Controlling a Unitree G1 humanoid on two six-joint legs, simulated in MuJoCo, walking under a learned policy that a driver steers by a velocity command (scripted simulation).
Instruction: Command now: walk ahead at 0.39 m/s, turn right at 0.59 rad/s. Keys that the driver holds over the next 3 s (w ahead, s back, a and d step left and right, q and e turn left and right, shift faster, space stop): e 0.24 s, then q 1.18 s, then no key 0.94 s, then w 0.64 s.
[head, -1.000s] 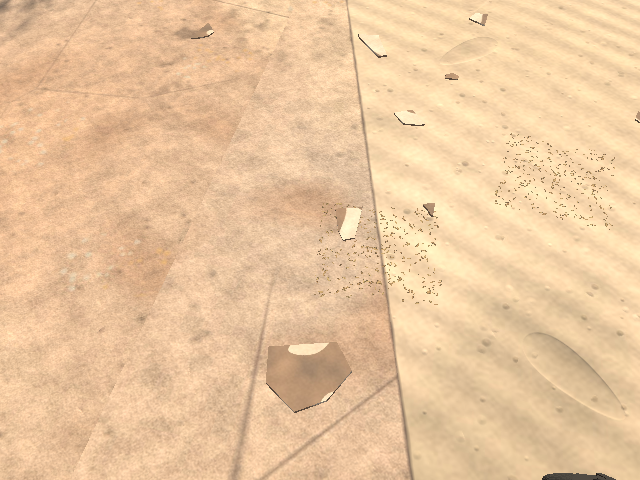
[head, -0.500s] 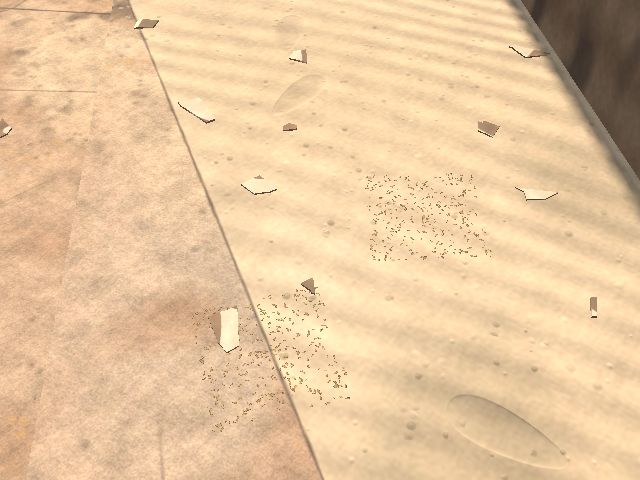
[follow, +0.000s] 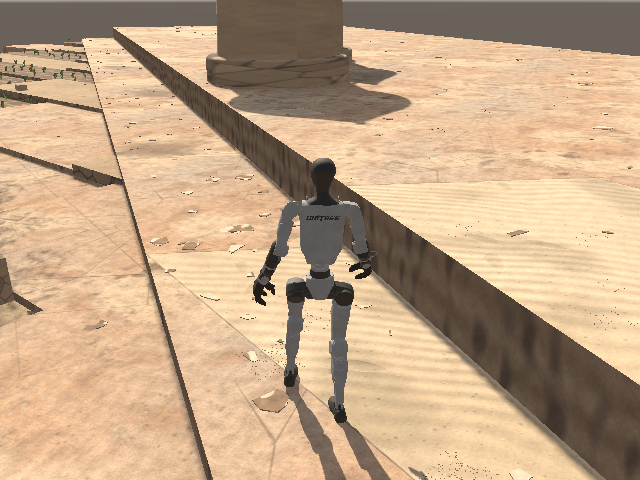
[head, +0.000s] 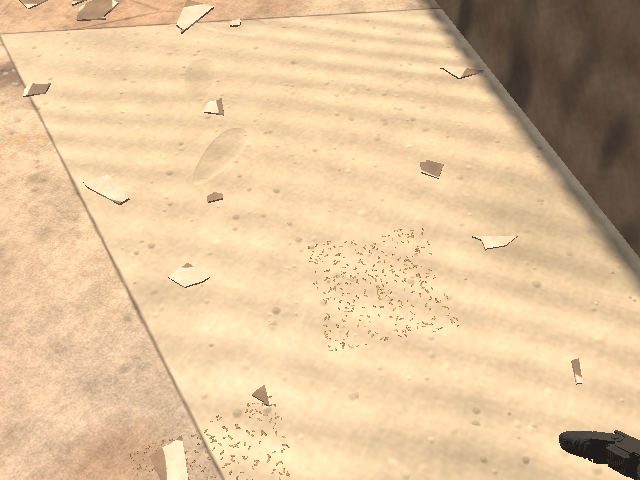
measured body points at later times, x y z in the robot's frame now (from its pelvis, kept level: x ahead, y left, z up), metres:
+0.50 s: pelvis +0.14 +0.01 +0.00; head +0.16 +0.00 +0.44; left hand +0.36 +0.23 -0.09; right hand +0.20 -0.26 -0.14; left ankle +0.19 +0.14 -0.74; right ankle +0.16 -0.12 -0.74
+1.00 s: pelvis +0.16 -0.01 -0.01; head +0.19 -0.01 +0.44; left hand +0.29 +0.28 -0.09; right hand +0.34 -0.29 -0.11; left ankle +0.18 +0.13 -0.74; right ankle +0.18 -0.13 -0.73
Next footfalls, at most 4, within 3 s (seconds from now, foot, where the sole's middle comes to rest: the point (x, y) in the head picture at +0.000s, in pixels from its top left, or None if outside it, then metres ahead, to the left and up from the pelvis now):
0.06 left None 0.22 0.12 -0.78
0.44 right None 0.20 -0.13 -0.78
1.02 right None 0.22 -0.12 -0.78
1.44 left None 0.12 0.12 -0.78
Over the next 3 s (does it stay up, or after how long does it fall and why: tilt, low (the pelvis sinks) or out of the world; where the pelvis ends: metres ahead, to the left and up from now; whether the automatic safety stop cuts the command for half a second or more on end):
stays up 0.33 0.09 -0.01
